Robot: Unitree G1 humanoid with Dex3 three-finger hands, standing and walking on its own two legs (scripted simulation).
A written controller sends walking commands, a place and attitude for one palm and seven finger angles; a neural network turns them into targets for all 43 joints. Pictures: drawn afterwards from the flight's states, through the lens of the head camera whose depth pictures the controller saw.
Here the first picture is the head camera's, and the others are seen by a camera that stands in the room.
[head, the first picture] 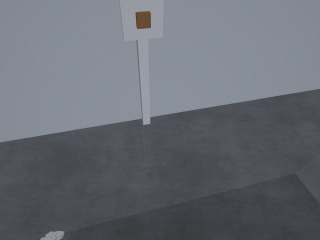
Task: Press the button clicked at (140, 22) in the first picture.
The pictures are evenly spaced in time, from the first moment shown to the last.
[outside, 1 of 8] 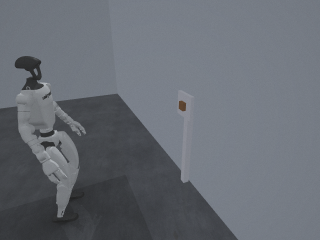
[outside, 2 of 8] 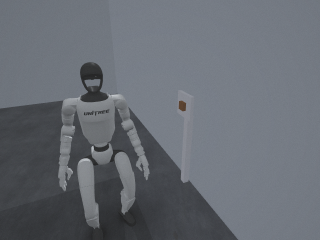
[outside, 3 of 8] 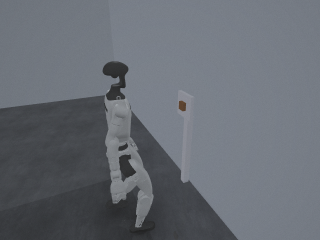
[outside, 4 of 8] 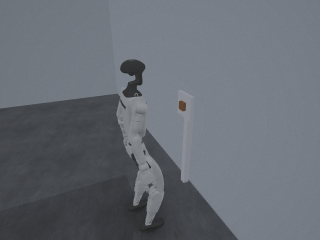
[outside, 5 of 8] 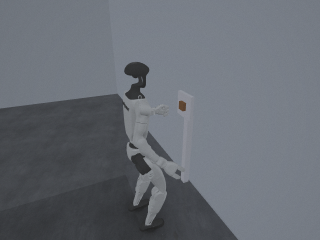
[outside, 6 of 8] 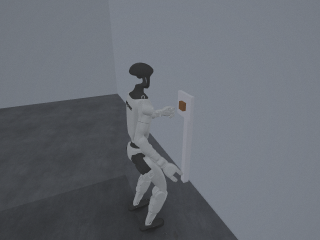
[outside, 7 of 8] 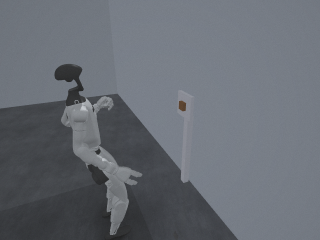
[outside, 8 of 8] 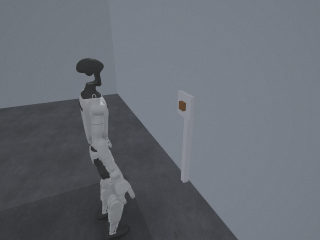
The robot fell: no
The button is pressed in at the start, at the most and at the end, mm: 0 14 0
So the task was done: yes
